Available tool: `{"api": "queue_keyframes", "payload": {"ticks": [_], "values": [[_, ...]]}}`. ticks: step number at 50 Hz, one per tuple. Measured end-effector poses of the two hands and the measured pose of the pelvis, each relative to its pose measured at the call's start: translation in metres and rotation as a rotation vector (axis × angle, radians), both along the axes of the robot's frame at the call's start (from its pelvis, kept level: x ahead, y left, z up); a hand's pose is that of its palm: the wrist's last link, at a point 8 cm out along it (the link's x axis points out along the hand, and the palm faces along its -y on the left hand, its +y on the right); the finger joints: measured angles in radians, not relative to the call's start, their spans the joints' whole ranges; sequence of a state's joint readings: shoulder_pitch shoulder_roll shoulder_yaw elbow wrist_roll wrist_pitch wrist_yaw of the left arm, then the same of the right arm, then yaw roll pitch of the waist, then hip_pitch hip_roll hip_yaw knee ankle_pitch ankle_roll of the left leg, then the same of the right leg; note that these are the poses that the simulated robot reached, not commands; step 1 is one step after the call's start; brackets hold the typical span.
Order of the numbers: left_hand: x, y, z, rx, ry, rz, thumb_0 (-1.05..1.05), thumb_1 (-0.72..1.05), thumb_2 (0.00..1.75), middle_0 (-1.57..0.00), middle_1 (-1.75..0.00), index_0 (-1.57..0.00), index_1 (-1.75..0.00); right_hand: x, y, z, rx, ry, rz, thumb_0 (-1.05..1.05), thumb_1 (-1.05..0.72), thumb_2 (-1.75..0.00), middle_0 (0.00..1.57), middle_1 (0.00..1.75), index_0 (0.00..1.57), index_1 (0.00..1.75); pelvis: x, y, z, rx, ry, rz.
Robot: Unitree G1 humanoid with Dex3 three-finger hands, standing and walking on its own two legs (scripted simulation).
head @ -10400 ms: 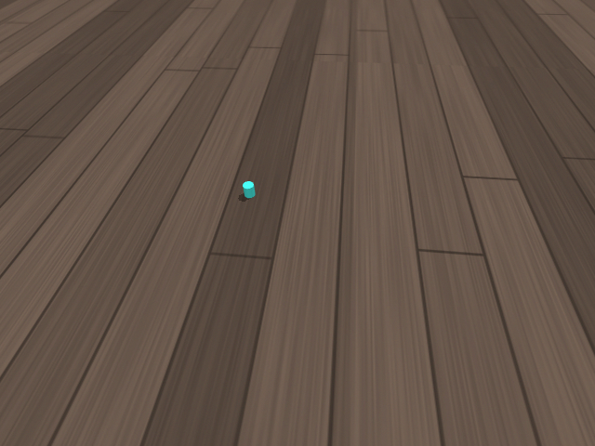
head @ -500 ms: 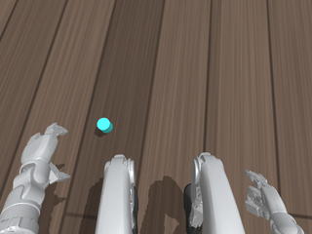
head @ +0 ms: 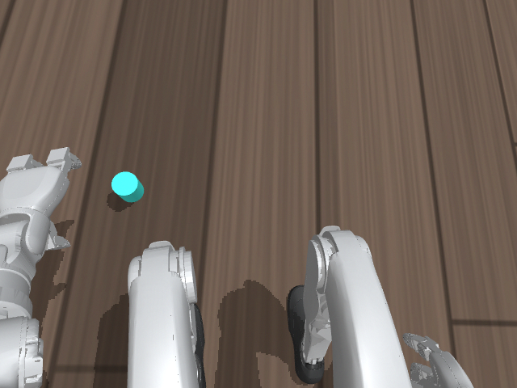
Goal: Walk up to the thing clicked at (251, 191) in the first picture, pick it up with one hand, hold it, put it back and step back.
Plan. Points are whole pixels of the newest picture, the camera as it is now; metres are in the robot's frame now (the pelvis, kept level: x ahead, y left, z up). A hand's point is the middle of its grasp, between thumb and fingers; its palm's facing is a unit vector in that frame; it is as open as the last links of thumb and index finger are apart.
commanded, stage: rise first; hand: left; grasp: from above
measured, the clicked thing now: (128, 187) +0.48 +0.27 -0.34
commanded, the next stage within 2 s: approach in 0.92 s
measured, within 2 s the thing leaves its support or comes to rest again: neither
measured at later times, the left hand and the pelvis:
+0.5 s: hand (71, 201) +0.42 +0.33 -0.20, palm faces -0.46 -0.07 -0.89, open 13.9 cm; pelvis +0.01 +0.00 -0.04, yaw -1 degrees
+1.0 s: hand (79, 197) +0.43 +0.32 -0.22, palm faces -0.46 -0.08 -0.89, open 13.9 cm; pelvis +0.01 +0.00 -0.04, yaw -1 degrees
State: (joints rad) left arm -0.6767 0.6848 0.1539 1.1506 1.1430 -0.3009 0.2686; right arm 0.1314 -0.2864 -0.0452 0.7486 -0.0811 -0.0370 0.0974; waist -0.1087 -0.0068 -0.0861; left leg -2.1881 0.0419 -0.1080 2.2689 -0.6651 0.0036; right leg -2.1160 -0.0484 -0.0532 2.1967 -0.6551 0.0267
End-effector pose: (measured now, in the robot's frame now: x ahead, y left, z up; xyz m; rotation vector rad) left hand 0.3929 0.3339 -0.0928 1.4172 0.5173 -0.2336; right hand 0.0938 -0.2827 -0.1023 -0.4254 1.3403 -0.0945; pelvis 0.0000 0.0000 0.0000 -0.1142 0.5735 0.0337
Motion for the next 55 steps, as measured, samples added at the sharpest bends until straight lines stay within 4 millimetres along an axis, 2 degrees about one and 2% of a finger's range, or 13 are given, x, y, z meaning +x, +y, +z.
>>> {"api": "queue_keyframes", "payload": {"ticks": [25,55], "values": [[0.029,-0.007,-0.046,0.059,-0.002,-0.075,0.00,-0.50,0.98,-0.08,-1.05,-0.10,-1.03,-0.001,0.003,-0.037,0.012,0.071,0.032,0.00,-0.91,-0.91,0.20,0.30,0.20,0.30,0.007,-0.002,-0.035,0.000,0.008,-0.011],[0.041,-0.011,-0.072,0.056,0.002,-0.065,0.00,-0.51,0.99,-0.09,-1.04,-0.10,-1.03,-0.008,0.003,-0.041,0.000,0.119,0.043,0.00,-0.90,-0.90,0.20,0.30,0.20,0.30,0.014,0.001,-0.046,-0.011,0.021,-0.013]]}}
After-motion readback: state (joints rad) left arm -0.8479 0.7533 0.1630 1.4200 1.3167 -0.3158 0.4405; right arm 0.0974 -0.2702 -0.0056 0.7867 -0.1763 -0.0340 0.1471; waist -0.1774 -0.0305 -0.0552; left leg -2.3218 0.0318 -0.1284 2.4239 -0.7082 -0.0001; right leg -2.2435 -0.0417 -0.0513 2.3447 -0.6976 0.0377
